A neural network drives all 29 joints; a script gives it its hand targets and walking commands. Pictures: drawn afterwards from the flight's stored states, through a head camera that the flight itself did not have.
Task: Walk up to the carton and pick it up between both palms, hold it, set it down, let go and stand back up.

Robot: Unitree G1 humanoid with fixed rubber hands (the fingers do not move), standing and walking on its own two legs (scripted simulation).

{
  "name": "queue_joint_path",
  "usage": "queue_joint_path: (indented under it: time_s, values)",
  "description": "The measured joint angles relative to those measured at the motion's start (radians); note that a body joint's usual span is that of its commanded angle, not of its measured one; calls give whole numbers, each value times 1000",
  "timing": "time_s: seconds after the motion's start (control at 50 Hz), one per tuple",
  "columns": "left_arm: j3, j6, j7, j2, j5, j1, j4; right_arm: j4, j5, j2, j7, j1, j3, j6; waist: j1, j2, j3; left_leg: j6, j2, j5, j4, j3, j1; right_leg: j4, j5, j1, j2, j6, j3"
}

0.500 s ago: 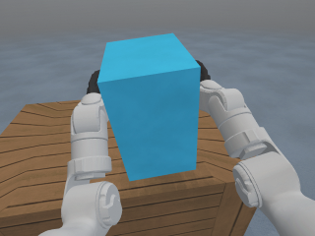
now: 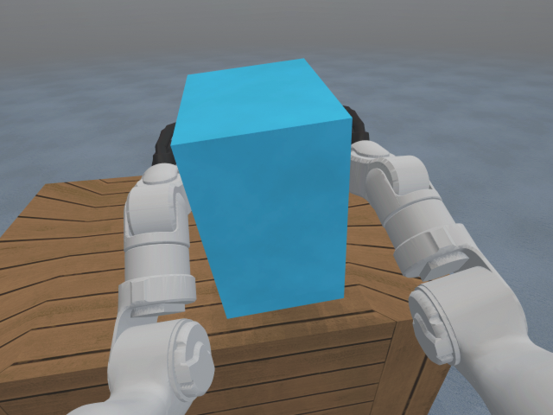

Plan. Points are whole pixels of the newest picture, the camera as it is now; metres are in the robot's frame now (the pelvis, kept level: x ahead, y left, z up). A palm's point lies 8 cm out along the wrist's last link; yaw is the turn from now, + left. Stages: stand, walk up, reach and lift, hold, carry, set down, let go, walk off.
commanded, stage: hold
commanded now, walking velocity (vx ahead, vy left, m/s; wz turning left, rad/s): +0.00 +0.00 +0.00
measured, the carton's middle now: (266, 186) +0.36 +0.01 +0.24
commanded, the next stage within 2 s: set down in 0.52 s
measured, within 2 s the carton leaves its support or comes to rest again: neither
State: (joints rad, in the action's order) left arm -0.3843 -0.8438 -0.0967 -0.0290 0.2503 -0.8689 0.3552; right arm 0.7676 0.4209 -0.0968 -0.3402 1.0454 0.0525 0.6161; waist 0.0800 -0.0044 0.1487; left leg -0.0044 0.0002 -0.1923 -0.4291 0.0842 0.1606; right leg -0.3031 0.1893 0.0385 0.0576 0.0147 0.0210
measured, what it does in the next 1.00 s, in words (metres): stands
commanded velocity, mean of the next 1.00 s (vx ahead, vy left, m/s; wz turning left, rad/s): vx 0.00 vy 0.00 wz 0.00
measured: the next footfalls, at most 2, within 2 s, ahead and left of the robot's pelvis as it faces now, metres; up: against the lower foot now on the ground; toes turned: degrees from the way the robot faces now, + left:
none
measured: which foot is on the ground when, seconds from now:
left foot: down 0.00-1.00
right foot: down 0.00-1.00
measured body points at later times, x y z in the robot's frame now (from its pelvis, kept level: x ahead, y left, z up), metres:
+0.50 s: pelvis +0.00 +0.00 +0.00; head -0.09 +0.02 +0.44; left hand +0.38 +0.14 +0.26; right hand +0.38 -0.12 +0.28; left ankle +0.03 +0.12 -0.75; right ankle -0.01 -0.11 -0.75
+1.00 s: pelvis +0.00 -0.01 +0.00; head -0.06 +0.03 +0.45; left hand +0.41 +0.16 +0.24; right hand +0.41 -0.10 +0.25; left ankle +0.03 +0.12 -0.75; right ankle -0.01 -0.11 -0.75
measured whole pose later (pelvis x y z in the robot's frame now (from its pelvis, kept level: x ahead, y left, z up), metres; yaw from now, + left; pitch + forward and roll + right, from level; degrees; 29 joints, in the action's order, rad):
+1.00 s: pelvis +0.00 -0.01 +0.00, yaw +1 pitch -8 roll -1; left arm -0.48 -0.55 -0.02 -0.01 0.38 -0.93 0.56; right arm 1.02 0.11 0.03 -0.21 1.06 -0.17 0.24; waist 0.07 0.08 0.02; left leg -0.01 -0.01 -0.16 -0.35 0.09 0.03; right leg -0.25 0.18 -0.08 0.04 0.02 0.00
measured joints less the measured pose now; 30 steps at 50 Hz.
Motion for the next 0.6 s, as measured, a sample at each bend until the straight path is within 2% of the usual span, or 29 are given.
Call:
queue_joint_path:
  time_s: [0.6]
  values:
    - [-1,3,0,1,-1,-1,1,1,-1,1,0,1,-1,-2,0,0,0,0,0,0,-1,1,0,0,0,0,0,0,-1]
